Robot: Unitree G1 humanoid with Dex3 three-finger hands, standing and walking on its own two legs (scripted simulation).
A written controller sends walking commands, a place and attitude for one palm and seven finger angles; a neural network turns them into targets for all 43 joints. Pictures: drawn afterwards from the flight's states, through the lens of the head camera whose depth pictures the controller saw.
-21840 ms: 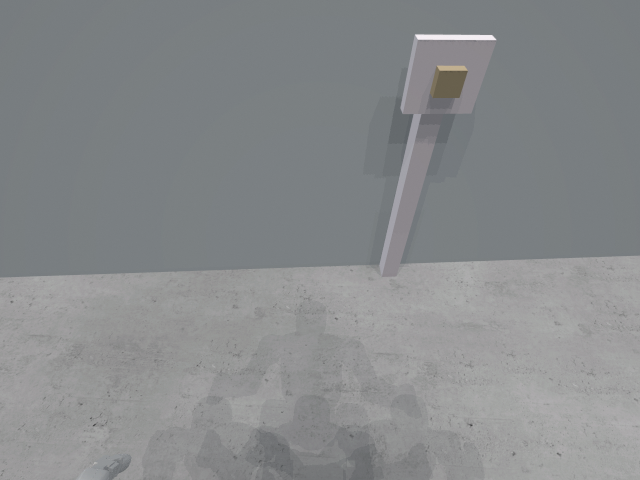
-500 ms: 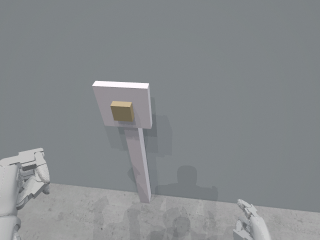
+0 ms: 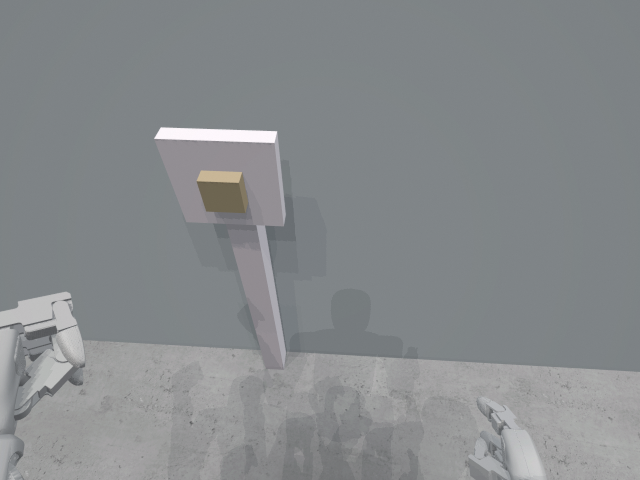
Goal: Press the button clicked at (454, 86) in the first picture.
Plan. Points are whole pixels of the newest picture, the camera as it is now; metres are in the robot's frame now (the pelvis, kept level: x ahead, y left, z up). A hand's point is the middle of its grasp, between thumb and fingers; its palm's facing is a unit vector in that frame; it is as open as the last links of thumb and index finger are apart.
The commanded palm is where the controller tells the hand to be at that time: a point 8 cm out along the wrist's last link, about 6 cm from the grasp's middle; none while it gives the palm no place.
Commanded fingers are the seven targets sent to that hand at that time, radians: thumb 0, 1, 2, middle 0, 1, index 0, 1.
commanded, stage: step back with the hand held close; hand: left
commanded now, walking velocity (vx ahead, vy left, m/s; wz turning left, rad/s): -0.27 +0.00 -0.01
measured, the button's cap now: (224, 190) +0.52 +0.20 +0.05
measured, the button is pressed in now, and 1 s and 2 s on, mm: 0 0 0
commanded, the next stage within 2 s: stop stepping back and stand still in 1.10 s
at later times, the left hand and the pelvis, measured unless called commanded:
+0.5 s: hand (25, 435) +0.13 +0.24 +0.15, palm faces +0.37 -0.83 -0.42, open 3.1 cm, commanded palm +0.07 +0.29 +0.17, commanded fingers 0.00 0.90 0.90 -1.30 -1.50 -1.30 -1.50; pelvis -0.06 +0.01 -0.02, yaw +0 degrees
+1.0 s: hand out of the picture +0.04 +0.20 +0.17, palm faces +0.22 -0.82 -0.53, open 3.1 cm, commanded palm -0.02 +0.26 +0.17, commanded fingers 0.00 0.90 0.90 -1.30 -1.50 -1.30 -1.50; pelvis -0.15 -0.02 -0.01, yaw +0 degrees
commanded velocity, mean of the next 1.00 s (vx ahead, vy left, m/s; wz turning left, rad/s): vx -0.33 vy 0.00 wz -0.03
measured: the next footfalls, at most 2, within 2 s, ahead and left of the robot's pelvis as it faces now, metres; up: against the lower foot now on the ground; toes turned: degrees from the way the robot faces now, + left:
right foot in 0.72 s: -0.11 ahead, -0.12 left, +0.00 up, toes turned +2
left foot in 1.20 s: -0.17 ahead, +0.10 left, +0.00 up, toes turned +2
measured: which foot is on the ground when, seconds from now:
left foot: down 0.00-0.96, up 0.98-1.00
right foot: down 0.00-0.58, up 0.60-0.70, down 0.72-1.00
